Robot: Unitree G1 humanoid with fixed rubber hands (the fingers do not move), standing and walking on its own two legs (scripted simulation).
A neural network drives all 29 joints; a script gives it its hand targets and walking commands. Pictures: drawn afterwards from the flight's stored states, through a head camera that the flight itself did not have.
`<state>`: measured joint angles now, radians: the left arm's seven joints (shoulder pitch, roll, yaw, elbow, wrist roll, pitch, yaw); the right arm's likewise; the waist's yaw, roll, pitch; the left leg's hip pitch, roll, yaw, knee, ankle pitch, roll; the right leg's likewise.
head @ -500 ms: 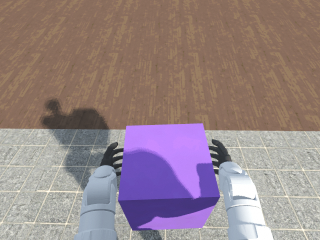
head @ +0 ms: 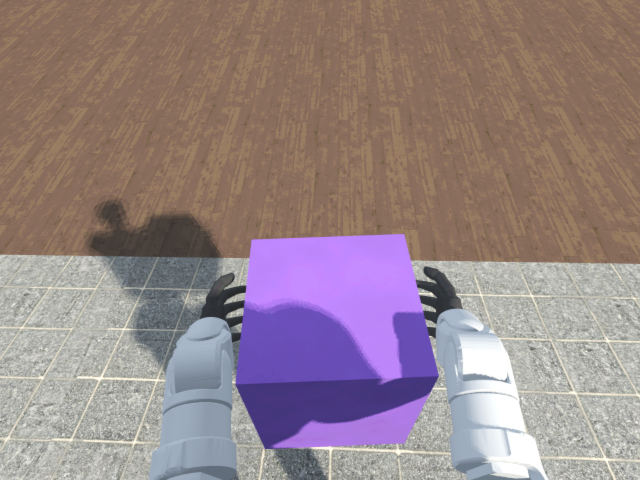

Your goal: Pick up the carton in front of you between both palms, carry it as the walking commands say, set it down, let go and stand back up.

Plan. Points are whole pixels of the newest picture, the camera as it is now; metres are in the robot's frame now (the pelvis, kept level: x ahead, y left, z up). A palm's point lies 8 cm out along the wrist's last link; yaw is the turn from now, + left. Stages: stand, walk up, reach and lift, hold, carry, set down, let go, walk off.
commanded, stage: hold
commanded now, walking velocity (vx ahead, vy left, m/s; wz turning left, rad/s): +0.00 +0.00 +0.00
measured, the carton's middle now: (331, 346) +0.31 +0.00 -0.02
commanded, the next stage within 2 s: carry in 0.40 s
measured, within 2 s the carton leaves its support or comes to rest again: neither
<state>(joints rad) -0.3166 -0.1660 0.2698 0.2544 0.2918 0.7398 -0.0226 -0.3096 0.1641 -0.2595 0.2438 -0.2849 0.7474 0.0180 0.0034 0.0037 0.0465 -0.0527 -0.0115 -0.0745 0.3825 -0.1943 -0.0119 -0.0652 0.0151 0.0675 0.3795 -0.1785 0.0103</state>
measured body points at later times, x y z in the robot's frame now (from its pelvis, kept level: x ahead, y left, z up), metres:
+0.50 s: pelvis +0.02 +0.01 +0.00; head -0.02 +0.01 +0.45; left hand +0.31 +0.16 +0.04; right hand +0.31 -0.15 +0.04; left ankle +0.02 +0.13 -0.74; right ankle +0.03 -0.13 -0.74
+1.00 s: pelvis +0.20 +0.01 -0.02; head +0.19 +0.00 +0.43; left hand +0.45 +0.16 +0.07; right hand +0.44 -0.14 +0.06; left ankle +0.03 +0.13 -0.74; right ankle +0.25 -0.06 -0.75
